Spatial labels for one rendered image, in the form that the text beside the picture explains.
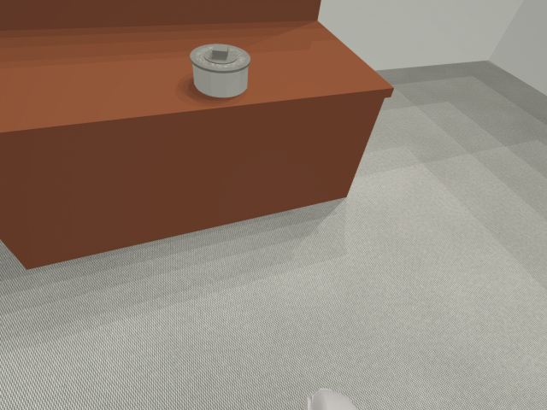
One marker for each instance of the lid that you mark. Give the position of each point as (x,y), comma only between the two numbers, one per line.
(236,60)

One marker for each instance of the knob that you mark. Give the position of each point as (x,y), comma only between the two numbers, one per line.
(220,50)

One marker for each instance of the robot right thigh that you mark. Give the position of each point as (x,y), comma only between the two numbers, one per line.
(328,400)

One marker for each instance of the pot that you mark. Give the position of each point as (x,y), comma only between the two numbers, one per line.
(220,84)

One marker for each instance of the table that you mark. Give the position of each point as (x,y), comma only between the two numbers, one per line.
(106,143)

